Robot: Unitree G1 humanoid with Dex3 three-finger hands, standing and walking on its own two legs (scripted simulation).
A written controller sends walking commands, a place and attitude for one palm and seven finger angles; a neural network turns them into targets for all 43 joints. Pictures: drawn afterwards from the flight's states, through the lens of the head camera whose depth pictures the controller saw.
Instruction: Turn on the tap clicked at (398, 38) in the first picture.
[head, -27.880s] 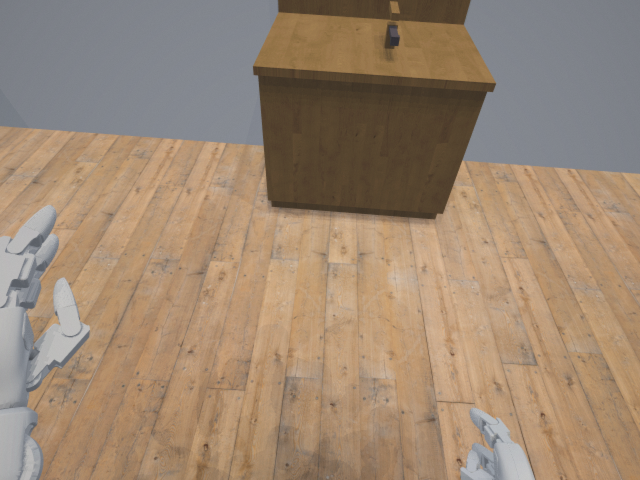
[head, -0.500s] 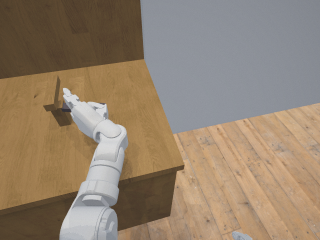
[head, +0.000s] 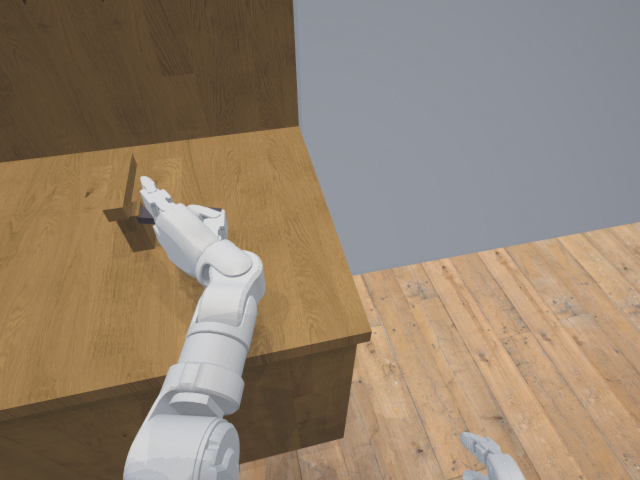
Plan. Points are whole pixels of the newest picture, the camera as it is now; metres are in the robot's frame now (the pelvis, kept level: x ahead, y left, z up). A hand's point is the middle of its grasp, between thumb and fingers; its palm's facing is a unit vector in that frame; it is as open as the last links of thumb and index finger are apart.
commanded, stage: draw the hand back beside the body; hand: left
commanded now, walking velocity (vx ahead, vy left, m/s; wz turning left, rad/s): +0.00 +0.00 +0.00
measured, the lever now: (213, 219) +0.50 +0.20 +0.04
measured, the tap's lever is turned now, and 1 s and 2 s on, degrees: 71 71 71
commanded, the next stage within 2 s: step back with the hand held close in 1.48 s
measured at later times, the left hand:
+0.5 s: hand (179, 267) +0.31 +0.17 +0.14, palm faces +0.20 -0.94 -0.27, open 7.7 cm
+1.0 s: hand (112, 288) +0.26 +0.22 +0.17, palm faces +0.29 -0.90 -0.31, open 7.5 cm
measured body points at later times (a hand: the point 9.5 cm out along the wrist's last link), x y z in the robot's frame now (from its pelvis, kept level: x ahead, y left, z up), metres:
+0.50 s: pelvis +0.02 +0.00 +0.02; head +0.00 -0.02 +0.47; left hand +0.30 +0.22 +0.16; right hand +0.16 -0.25 -0.08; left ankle +0.06 +0.15 -0.71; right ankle -0.05 -0.10 -0.71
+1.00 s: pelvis +0.03 +0.01 +0.03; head +0.01 -0.01 +0.48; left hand +0.24 +0.27 +0.19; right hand +0.20 -0.21 -0.06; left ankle +0.06 +0.15 -0.71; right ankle -0.05 -0.10 -0.71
